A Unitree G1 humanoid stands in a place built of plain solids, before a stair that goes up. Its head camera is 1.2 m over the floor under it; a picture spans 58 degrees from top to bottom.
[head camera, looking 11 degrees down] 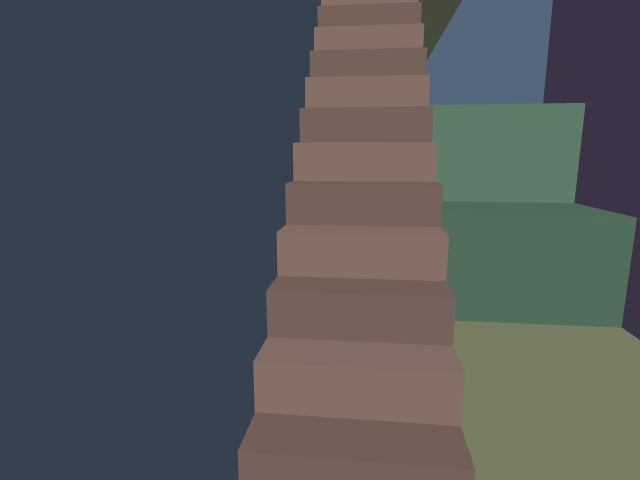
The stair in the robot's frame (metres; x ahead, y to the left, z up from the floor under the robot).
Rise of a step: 0.21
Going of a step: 0.23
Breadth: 0.79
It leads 7 degrees to the right of straight ahead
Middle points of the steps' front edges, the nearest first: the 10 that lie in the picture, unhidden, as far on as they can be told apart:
1.27 -0.11 0.21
1.50 -0.13 0.42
1.73 -0.16 0.64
1.96 -0.19 0.85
2.19 -0.21 1.06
2.41 -0.24 1.27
2.65 -0.27 1.48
2.87 -0.29 1.70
3.11 -0.32 1.91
3.33 -0.35 2.12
